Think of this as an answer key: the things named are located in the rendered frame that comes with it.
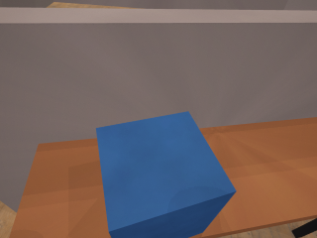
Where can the carton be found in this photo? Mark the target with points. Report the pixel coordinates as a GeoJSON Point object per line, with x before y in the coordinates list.
{"type": "Point", "coordinates": [160, 178]}

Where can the table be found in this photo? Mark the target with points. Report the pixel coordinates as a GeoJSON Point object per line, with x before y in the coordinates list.
{"type": "Point", "coordinates": [272, 166]}

